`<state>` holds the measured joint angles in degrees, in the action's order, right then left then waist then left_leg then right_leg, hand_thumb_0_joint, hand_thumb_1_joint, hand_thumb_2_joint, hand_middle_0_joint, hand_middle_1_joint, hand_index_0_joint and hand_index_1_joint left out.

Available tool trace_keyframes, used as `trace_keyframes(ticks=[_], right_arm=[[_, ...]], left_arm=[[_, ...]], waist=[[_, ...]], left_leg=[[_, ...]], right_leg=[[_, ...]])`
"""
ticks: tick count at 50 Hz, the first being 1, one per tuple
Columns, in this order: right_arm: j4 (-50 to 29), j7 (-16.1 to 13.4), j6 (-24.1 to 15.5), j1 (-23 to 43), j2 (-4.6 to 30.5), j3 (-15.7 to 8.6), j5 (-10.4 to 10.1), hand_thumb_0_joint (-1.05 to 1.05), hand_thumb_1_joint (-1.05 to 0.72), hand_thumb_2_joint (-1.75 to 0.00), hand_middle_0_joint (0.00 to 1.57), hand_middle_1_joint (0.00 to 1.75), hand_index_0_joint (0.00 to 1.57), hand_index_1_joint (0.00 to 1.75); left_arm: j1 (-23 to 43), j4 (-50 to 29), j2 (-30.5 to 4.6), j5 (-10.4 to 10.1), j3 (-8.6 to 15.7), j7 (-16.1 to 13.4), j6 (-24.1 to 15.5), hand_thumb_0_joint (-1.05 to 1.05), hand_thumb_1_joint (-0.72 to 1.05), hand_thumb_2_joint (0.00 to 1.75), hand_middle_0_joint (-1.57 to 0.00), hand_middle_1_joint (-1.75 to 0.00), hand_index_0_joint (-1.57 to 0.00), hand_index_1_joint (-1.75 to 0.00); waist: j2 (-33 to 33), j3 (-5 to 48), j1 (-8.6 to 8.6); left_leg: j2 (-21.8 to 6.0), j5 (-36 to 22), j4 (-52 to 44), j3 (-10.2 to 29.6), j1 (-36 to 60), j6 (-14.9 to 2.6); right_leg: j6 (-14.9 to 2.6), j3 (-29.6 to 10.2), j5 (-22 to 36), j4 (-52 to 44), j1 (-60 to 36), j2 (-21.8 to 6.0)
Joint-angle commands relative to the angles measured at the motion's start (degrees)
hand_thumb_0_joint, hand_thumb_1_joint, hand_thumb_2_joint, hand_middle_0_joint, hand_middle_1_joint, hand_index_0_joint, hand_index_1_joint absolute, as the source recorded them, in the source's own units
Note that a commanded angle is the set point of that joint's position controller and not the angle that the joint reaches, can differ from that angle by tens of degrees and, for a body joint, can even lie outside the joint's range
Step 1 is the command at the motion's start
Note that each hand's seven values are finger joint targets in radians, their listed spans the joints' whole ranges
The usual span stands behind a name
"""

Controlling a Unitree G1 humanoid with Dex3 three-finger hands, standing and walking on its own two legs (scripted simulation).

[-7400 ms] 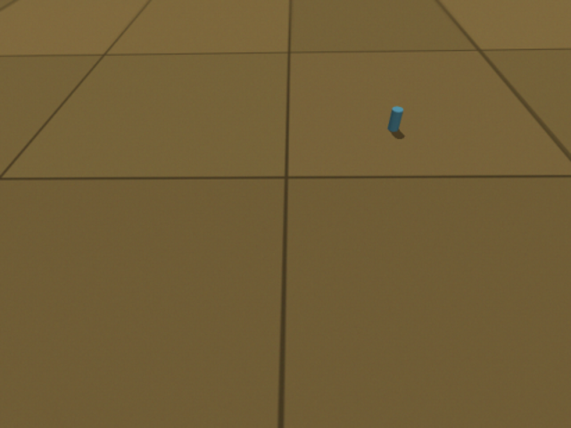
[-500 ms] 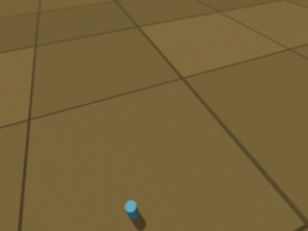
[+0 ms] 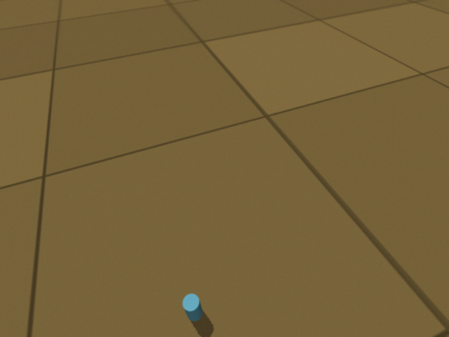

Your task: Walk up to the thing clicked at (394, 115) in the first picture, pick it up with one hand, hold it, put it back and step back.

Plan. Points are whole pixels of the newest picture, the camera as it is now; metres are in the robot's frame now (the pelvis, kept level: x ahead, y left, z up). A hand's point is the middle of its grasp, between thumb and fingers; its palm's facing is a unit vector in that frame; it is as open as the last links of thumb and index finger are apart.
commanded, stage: stand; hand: left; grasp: from the side
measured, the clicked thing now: (192, 307) +0.41 +0.19 -0.72
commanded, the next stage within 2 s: go down in 0.76 s
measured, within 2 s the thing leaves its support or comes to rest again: neither
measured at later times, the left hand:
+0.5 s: hand out of the picture +0.07 +0.25 -0.16, palm faces -0.02 -0.94 -0.35, open 7.4 cm
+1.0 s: hand out of the picture +0.12 +0.25 -0.16, palm faces +0.06 -0.94 -0.33, open 8.7 cm
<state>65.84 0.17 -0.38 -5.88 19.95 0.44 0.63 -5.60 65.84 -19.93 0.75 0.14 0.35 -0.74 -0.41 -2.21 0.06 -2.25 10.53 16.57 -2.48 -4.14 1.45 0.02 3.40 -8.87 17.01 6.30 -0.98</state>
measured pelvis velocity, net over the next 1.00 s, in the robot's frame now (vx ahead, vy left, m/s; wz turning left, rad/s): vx -0.01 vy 0.00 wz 0.02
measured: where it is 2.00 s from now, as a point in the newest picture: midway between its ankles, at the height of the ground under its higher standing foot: outside the picture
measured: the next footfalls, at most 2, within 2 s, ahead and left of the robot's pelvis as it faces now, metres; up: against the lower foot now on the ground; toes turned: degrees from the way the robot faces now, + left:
none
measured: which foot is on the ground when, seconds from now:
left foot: down 0.00-1.00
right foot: down 0.00-1.00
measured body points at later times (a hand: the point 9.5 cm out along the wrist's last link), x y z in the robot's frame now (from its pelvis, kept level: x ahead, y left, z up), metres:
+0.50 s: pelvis +0.00 +0.00 +0.00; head +0.01 +0.00 +0.45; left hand +0.07 +0.30 -0.13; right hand +0.08 -0.30 -0.14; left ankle -0.02 +0.13 -0.75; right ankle +0.01 -0.12 -0.75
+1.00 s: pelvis -0.01 +0.00 -0.01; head +0.04 +0.00 +0.44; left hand +0.12 +0.30 -0.14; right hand +0.09 -0.28 -0.14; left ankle -0.02 +0.13 -0.75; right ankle +0.01 -0.12 -0.75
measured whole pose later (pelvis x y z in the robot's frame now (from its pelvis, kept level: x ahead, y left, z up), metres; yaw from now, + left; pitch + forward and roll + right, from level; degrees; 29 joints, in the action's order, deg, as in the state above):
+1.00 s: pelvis -0.01 +0.00 -0.01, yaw +1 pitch +2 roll +0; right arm 52.0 -2.3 -2.0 -10.2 17.7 0.2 -2.4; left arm 0.3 62.8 -18.9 0.3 4.9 0.1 -1.4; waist 0.2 -3.3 0.4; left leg -2.0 13.6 25.3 -1.4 -14.0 1.1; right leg -0.1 4.1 -11.9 25.0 15.5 -1.6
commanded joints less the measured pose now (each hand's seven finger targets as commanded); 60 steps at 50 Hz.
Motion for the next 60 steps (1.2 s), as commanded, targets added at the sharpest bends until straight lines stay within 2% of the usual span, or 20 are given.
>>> trace_keyframes(ticks=[1, 6, 9, 14, 27, 42, 43, 44, 45, 46, 47, 48, 49, 50, 51, 52, 54, 56, 57, 60], right_arm=[[-3.59, -0.62, -1.4, 2.64, 12.47, -2.44, 0.03, 0.0, -0.9, -0.9, 0.2, 0.3, 0.2, 0.3], [-3.58, -0.54, -1.35, 2.57, 12.32, -2.43, -0.06, 0.0, -0.9, -0.9, 0.2, 0.3, 0.2, 0.3], [-3.56, -0.56, -1.33, 1.53, 12.16, -2.36, 0.15, 0.0, -0.9, -0.9, 0.2, 0.3, 0.2, 0.3], [-3.75, -0.61, -1.37, 2.16, 11.92, -2.28, 0.06, 0.0, -0.9, -0.9, 0.2, 0.3, 0.2, 0.3], [-3.99, -0.55, -1.14, 1.5, 12.21, -2.41, 0.11, 0.0, -0.9, -0.9, 0.2, 0.3, 0.2, 0.3], [-4.06, -0.64, -1.32, 1.67, 11.94, -2.21, 0.05, 0.0, -0.9, -0.9, 0.2, 0.3, 0.2, 0.3], [-4.25, -0.72, -1.4, 1.71, 12.4, -2.38, 0.07, 0.0, -0.97, -0.92, 0.21, 0.3, 0.21, 0.3], [-20.42, -2.05, -4.04, 0.16, 3.01, -0.05, -3.92, 0.0, -1.01, -0.93, 0.2, 0.3, 0.2, 0.3], [-16.99, -2.66, -3.9, -3.04, 4.93, -0.76, -3.91, 0.0, -1.01, -0.93, 0.2, 0.3, 0.2, 0.3], [-16.75, -3.2, -3.17, -5.7, 6.33, -1.59, -4.21, 0.0, -1.01, -0.93, 0.2, 0.3, 0.2, 0.3], [-18.02, -3.21, -2.78, -6.56, 5.93, -2.22, -3.75, 0.0, -1.01, -0.93, 0.2, 0.3, 0.2, 0.3], [-19.72, -3.37, -2.93, -6.93, 5.74, -2.69, -3.54, 0.0, -1.02, -0.93, 0.2, 0.3, 0.2, 0.3], [-21.28, -3.42, -3.29, -7.58, 6.0, -3.77, -2.71, 0.0, -1.01, -0.93, 0.2, 0.3, 0.2, 0.3], [-21.64, -3.23, -3.38, -9.25, 5.45, -4.42, -2.13, 0.0, -0.99, -0.92, 0.2, 0.3, 0.2, 0.3], [-22.69, -2.81, -3.41, -9.9, 5.19, -4.75, -1.72, 0.0, -0.98, -0.92, 0.2, 0.3, 0.2, 0.3], [-24.34, -2.71, -3.6, -9.87, 5.09, -5.06, -1.85, 0.0, -0.98, -0.92, 0.2, 0.3, 0.2, 0.3], [-26.69, -2.82, -3.89, -9.28, 4.65, -5.2, -2.08, 0.0, -0.95, -0.91, 0.2, 0.3, 0.2, 0.3], [-29.55, -2.69, -4.2, -7.98, 4.45, -5.01, -2.46, 0.0, -0.94, -0.9, 0.2, 0.3, 0.2, 0.3], [-30.58, -2.51, -4.36, -7.36, 4.21, -4.91, -2.53, 0.0, -0.94, -0.9, 0.2, 0.3, 0.2, 0.3], [-32.79, -2.38, -5.23, -7.57, 3.68, -4.82, -2.4, 0.0, -0.92, -0.9, 0.2, 0.3, 0.2, 0.3]], left_arm=[[1.88, -3.09, -12.18, -0.12, 2.02, -0.8, -1.07, 0.0, 0.9, 0.9, -0.2, -0.3, -0.2, -0.3], [1.87, -3.01, -12.27, -0.17, 1.98, -0.85, -1.25, 0.0, 0.9, 0.9, -0.2, -0.3, -0.2, -0.3], [2.16, -3.17, -12.45, -0.13, 2.12, -0.91, -1.2, 0.0, 0.9, 0.9, -0.2, -0.3, -0.2, -0.3], [1.73, -3.13, -12.63, -0.2, 2.16, -0.84, -1.21, 0.0, 0.9, 0.9, -0.2, -0.3, -0.2, -0.3], [1.87, -3.35, -12.74, -0.11, 2.19, -1.02, -1.26, 0.0, 0.9, 0.9, -0.2, -0.3, -0.2, -0.3], [1.34, -3.23, -12.63, -0.27, 2.17, -0.82, -1.12, 0.0, 0.9, 0.9, -0.2, -0.3, -0.2, -0.3], [1.36, -3.35, -12.3, -0.08, 2.16, -0.82, -1.16, 0.0, 0.82, 0.82, -0.18, -0.22, -0.13, -0.22], [21.47, -23.46, -3.84, -3.29, 2.79, -1.75, -6.31, 0.0, 0.74, 0.74, -0.1, -0.14, -0.05, -0.14], [28.66, -21.79, -7.06, -3.29, 4.16, -2.21, -5.85, 0.0, 0.66, 0.66, -0.02, -0.06, -0.03, -0.06], [14.8, -8.31, -10.8, -2.05, 6.74, -2.25, -3.26, 0.0, 0.58, 0.58, -0.03, -0.03, -0.03, -0.02], [12.93, -5.27, -11.59, -1.03, 7.76, -1.5, -1.9, 0.0, 0.5, 0.5, -0.02, -0.05, -0.03, -0.03], [17.61, -8.22, -13.93, -0.18, 9.1, -0.78, -2.03, 0.0, 0.42, 0.42, -0.02, -0.1, -0.03, -0.08], [17.66, -8.97, -16.06, 1.11, 11.15, -0.36, -2.61, 0.0, 0.34, 0.34, -0.02, -0.08, -0.03, -0.07], [9.57, -6.21, -15.55, 2.26, 12.5, 0.06, -1.78, 0.0, 0.26, 0.26, -0.03, -0.11, -0.05, -0.09], [5.22, -5.94, -13.68, 2.63, 13.02, 0.68, -0.88, 0.0, 0.2, 0.18, -0.04, -0.06, -0.05, -0.05], [4.0, -8.59, -13.52, 2.9, 13.38, 0.9, -0.08, 0.0, 0.14, 0.16, -0.05, -0.07, -0.06, -0.06], [3.59, -10.72, -11.17, 3.05, 12.63, 1.13, 2.02, 0.0, 0.04, 0.12, -0.06, -0.07, -0.07, -0.06], [5.15, -15.16, -11.89, 2.99, 13.46, 1.07, 4.16, 0.0, -0.08, 0.09, -0.07, -0.06, -0.07, -0.05], [2.45, -14.87, -11.72, 3.05, 14.03, 1.08, 5.22, 0.0, -0.15, 0.1, -0.07, -0.08, -0.07, -0.07], [3.92, -20.55, -10.06, 2.85, 12.97, 1.37, 6.78, 0.0, -0.31, 0.07, -0.08, -0.08, -0.08, -0.08]], waist=[[-0.23, 4.55, -0.28], [0.13, 4.1, -0.16], [0.33, 3.69, 0.04], [0.1, 4.53, -0.22], [0.17, 3.74, 0.02], [0.32, 3.8, -0.2], [-0.14, 4.3, -0.21], [-1.71, -2.38, 6.95], [0.02, 1.0, 5.25], [2.43, 0.38, 3.57], [4.36, 3.37, 2.99], [3.95, 6.44, 2.23], [3.31, 11.21, 1.49], [0.83, 14.47, 0.14], [-0.75, 15.43, -0.95], [-1.62, 16.9, -1.73], [-2.03, 15.45, -0.83], [-1.18, 14.01, -0.37], [-1.04, 13.59, -0.86], [-0.25, 13.89, 0.4]], left_leg=[[-6.77, -7.62, -2.46, 5.56, -0.98, -1.99], [-6.52, -7.48, -2.12, 5.54, -0.73, -2.07], [-6.39, -5.74, -2.62, 5.54, -2.0, -1.91], [-6.62, -8.25, -2.15, 5.64, -0.55, -2.05], [-6.23, -6.07, -2.24, 5.53, -1.82, -2.11], [-6.36, -7.8, -2.5, 5.73, -0.96, -1.92], [-6.59, -8.28, -2.04, 5.56, -0.78, -2.16], [2.25, -1.2, 1.76, -1.03, -7.89, -2.1], [2.4, -0.03, 3.09, -0.61, -7.84, -2.4], [2.11, -0.3, 4.16, -0.52, -9.61, -2.32], [2.7, -1.38, 7.27, -0.44, -11.77, -2.65], [2.74, -2.24, 8.97, -0.19, -12.62, -2.82], [2.82, -3.32, 10.74, -0.18, -12.76, -2.74], [3.36, -5.67, 12.71, -0.25, -14.6, -2.38], [3.69, -6.52, 14.12, -0.24, -15.84, -2.09], [3.61, -7.89, 14.44, -0.04, -15.61, -1.82], [3.52, -7.54, 14.45, 0.09, -15.89, -1.56], [3.15, -6.53, 15.05, 0.59, -17.32, -1.63], [2.89, -5.5, 15.69, 0.87, -18.66, -1.56], [2.29, -3.96, 19.25, 1.12, -21.31, -1.65]], right_leg=[[-0.85, -6.43, 7.51, -2.26, -1.82, -7.79], [-0.82, -6.49, 8.18, -2.55, -1.54, -7.83], [-0.74, -6.5, 6.44, -2.69, -1.75, -7.78], [-0.95, -6.48, 8.75, -2.02, -2.08, -7.91], [-0.77, -6.3, 7.6, -2.98, -2.24, -7.84], [-0.89, -6.2, 8.1, -2.46, -1.88, -7.8], [-1.01, -6.31, 8.89, -2.22, -2.33, -7.97], [-0.52, -1.96, 3.64, 1.58, 11.26, 0.39], [-0.36, -1.49, 1.52, 2.19, 8.16, 0.23], [-0.63, -0.77, 0.33, 2.94, 8.2, 0.7], [-0.51, -0.85, 0.89, 4.83, 8.84, 0.42], [-0.49, -0.96, 2.11, 6.79, 8.74, 0.12], [-0.41, -1.51, 4.02, 9.19, 7.74, -0.2], [-0.63, -1.75, 6.68, 11.37, 6.92, -0.69], [-0.96, -1.89, 7.14, 13.12, 7.28, -0.58], [-1.22, -1.75, 7.79, 13.75, 6.82, -0.24], [-1.3, -1.52, 6.68, 13.31, 8.75, 0.23], [-1.34, -1.01, 4.97, 13.77, 10.3, 0.62], [-1.5, -0.75, 3.38, 14.35, 11.25, 0.8], [-1.4, -0.37, 1.22, 17.7, 15.28, 1.12]])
